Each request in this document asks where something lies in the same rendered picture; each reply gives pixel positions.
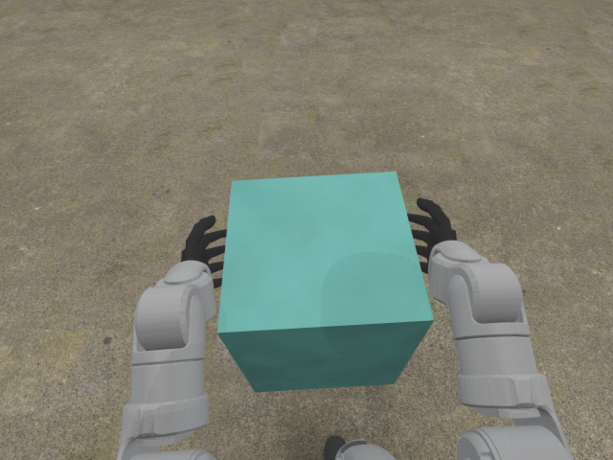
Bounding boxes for robot right hand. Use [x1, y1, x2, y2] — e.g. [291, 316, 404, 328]
[407, 198, 457, 274]

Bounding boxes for carton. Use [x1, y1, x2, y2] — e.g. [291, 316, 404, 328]
[217, 172, 434, 392]

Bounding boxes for robot right shin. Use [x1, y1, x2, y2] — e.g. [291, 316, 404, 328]
[335, 439, 369, 458]

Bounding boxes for robot right foot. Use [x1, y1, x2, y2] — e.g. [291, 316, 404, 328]
[324, 435, 346, 460]

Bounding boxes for robot left hand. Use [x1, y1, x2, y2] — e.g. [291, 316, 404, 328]
[180, 216, 227, 288]

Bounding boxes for right robot upper arm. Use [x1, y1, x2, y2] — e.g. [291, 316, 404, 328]
[457, 425, 571, 460]

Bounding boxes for left robot forearm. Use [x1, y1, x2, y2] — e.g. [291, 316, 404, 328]
[117, 261, 217, 460]

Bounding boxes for right robot forearm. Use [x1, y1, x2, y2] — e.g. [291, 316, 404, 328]
[428, 241, 574, 460]

